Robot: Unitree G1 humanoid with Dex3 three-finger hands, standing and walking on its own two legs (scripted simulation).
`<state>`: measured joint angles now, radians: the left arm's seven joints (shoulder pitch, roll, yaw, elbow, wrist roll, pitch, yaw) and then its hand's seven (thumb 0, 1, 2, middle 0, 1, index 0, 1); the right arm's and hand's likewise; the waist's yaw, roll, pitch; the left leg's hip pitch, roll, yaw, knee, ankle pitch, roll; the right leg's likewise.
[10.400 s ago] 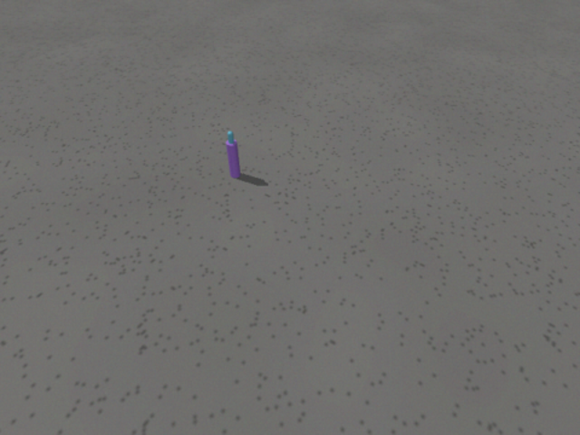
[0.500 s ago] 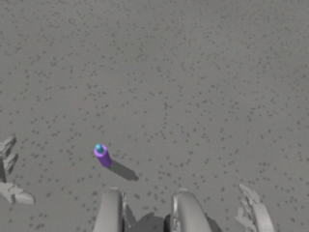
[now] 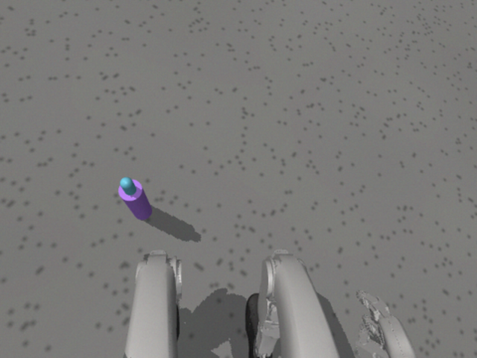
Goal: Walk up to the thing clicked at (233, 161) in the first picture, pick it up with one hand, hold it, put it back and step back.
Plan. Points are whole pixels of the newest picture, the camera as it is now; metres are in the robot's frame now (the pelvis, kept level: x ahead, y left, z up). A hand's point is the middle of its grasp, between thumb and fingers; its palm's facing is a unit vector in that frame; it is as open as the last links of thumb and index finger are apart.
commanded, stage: go down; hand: left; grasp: from the side
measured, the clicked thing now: (135, 198) +0.46 +0.23 -0.36
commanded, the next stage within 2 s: none
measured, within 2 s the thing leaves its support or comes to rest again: neither
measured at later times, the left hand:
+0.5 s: hand out of the picture +0.38 +0.40 -0.06, palm faces +0.14 -0.99 -0.08, open 17.6 cm
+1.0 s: hand out of the picture +0.39 +0.40 -0.08, palm faces +0.14 -0.99 -0.08, open 17.5 cm
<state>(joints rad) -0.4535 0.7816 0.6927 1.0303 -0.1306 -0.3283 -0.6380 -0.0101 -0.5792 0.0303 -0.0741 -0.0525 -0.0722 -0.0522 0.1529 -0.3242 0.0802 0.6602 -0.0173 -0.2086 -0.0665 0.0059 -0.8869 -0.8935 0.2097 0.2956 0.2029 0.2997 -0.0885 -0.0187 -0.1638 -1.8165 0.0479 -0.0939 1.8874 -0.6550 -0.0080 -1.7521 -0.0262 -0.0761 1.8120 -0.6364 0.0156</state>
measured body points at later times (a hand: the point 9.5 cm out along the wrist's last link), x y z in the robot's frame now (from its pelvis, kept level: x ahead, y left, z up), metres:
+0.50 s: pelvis -0.01 +0.00 -0.06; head +0.20 +0.06 +0.34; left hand +0.37 +0.45 -0.05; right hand +0.15 -0.27 -0.16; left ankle +0.07 +0.12 -0.46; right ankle +0.08 -0.13 -0.46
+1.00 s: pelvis -0.02 +0.00 -0.09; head +0.19 +0.06 +0.30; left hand +0.37 +0.46 -0.07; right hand +0.12 -0.28 -0.19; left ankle +0.07 +0.12 -0.46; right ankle +0.08 -0.13 -0.46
